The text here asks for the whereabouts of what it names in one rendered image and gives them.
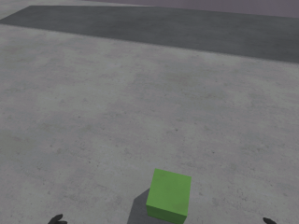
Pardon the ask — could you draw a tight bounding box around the carton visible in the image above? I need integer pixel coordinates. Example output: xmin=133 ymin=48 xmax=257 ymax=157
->
xmin=146 ymin=168 xmax=192 ymax=224

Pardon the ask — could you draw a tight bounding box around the robot left hand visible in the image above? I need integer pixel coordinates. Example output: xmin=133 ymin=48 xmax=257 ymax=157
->
xmin=48 ymin=214 xmax=67 ymax=224

